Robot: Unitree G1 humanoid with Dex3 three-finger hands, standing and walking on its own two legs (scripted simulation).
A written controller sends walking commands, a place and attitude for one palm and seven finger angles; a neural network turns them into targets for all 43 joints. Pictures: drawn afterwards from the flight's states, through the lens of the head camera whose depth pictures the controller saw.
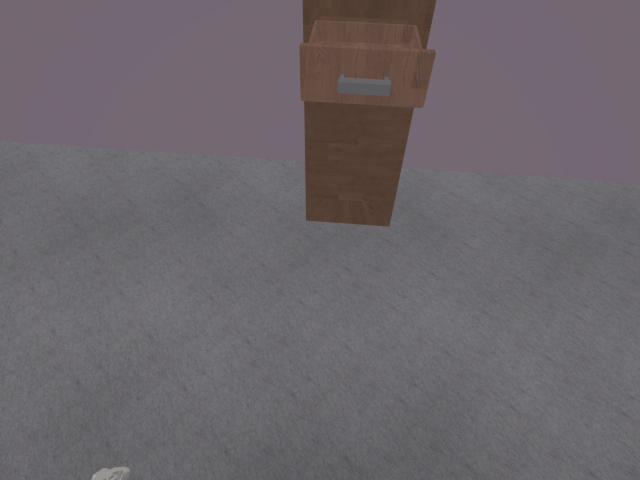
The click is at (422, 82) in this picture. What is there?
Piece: drawer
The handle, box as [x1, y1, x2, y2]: [338, 74, 390, 95]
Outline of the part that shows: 338,79 338,92 389,95 390,80 388,79 388,77 385,77 383,80 345,78 343,74 340,74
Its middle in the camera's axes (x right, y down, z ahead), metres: +0.11 -0.39 +0.98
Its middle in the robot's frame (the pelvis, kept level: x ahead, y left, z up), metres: +1.01 -0.06 +0.04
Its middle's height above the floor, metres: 0.81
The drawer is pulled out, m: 0.28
